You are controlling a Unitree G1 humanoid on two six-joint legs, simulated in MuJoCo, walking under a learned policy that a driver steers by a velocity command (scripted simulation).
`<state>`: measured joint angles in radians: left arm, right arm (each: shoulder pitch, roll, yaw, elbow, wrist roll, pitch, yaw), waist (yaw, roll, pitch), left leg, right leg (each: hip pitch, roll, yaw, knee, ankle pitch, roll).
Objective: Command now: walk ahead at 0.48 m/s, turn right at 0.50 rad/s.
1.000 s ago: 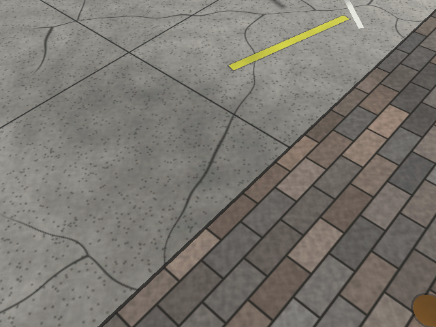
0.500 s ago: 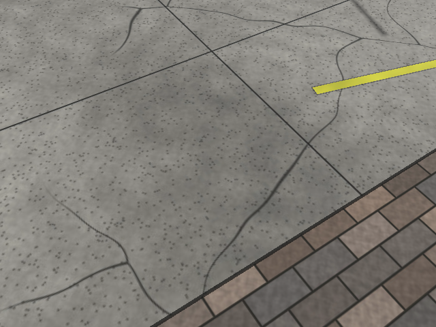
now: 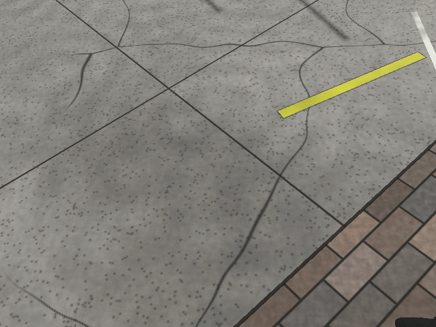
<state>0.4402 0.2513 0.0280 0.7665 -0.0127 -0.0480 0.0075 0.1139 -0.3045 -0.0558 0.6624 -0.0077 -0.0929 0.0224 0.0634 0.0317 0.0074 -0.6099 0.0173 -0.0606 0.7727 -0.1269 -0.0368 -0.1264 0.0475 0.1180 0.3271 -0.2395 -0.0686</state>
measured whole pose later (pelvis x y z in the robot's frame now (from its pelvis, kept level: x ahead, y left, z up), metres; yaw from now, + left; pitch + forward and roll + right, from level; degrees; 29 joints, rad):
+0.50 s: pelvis +0.27 +0.02 -0.01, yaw -17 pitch +1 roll +3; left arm 0.18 0.33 0.07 0.65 -0.02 -0.02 0.00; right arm 0.30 -0.28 -0.08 0.82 0.00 -0.10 0.01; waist -0.06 -0.05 0.04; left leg -0.08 -0.04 0.11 0.27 -0.21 0.03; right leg -0.68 -0.10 0.06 0.97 -0.18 0.01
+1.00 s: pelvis +0.48 -0.12 -0.01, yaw -35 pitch +3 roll +1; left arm 0.23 0.32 0.07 0.63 0.00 0.00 0.01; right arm 0.06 -0.33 -0.04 0.71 -0.01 -0.04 -0.02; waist 0.03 0.02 0.09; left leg -0.65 0.05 -0.10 0.94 -0.28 -0.09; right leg -0.33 0.11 0.10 0.44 -0.15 -0.08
